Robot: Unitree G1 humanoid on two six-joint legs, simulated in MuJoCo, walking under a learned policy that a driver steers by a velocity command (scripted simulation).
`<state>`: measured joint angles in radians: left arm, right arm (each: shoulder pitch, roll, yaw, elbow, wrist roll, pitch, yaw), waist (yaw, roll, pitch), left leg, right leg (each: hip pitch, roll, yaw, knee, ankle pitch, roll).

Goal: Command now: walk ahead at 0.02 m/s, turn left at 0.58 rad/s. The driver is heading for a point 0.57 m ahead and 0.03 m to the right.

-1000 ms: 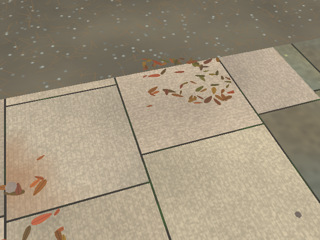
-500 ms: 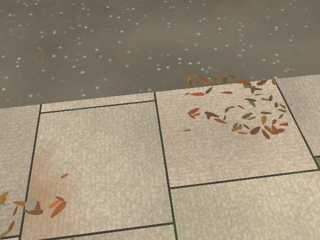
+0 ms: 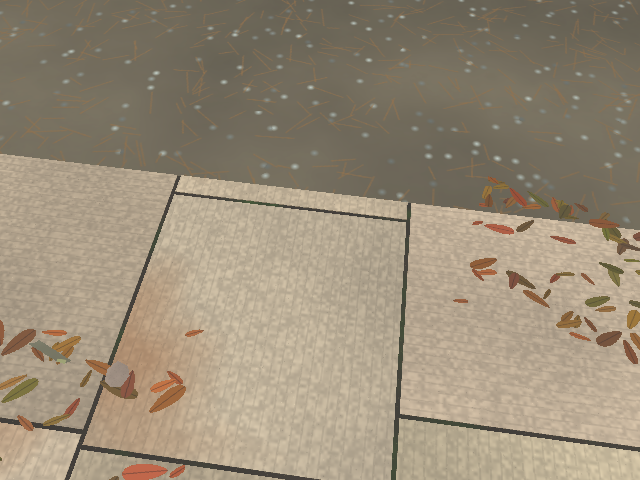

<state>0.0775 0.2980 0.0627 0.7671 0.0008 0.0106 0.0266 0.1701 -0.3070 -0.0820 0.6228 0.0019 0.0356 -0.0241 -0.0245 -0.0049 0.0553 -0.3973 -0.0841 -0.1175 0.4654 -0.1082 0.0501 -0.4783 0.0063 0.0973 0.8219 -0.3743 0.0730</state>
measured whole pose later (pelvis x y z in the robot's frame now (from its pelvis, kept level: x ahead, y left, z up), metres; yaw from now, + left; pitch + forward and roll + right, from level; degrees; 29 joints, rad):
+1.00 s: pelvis +0.06 -0.04 +0.00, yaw +9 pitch +0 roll +1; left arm 0.32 0.28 0.05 0.94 -0.01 -0.10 -0.02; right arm 0.30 -0.28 -0.06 0.79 0.03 -0.03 -0.02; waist 0.02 0.04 0.00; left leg -0.34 -0.01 -0.06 0.95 -0.44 0.03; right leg -0.20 0.02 -0.04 0.51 -0.32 -0.06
